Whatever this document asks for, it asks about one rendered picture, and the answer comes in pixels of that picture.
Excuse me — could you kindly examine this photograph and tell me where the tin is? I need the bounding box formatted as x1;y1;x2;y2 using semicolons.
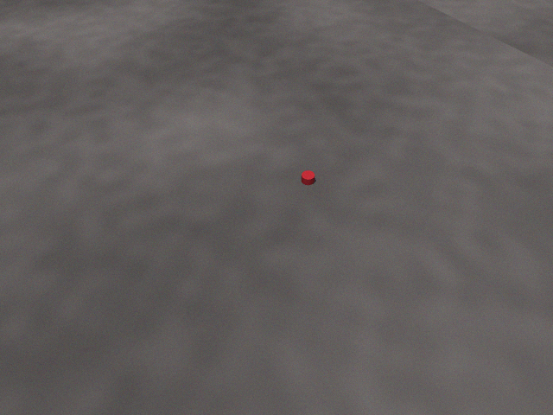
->
302;170;315;185

